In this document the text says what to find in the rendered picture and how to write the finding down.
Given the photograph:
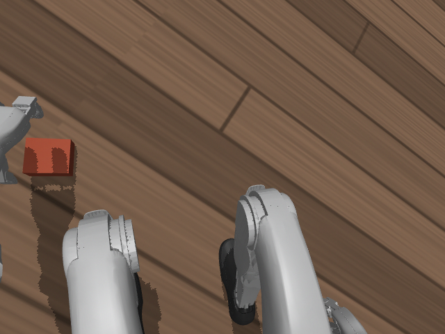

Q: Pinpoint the small box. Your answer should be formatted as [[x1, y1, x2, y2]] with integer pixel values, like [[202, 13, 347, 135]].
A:
[[22, 138, 75, 176]]

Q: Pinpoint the right robot hand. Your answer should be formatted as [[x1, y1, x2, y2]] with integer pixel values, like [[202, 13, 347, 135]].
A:
[[323, 297, 367, 334]]

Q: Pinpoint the right robot foot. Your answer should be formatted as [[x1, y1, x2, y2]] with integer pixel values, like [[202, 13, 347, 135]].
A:
[[219, 238, 255, 325]]

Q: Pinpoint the left robot hand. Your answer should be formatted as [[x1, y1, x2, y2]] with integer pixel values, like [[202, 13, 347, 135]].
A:
[[0, 96, 44, 184]]

